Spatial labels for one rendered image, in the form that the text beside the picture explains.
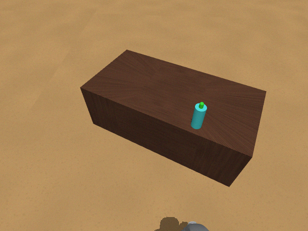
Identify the bottle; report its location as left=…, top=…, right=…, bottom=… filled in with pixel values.
left=191, top=102, right=207, bottom=129

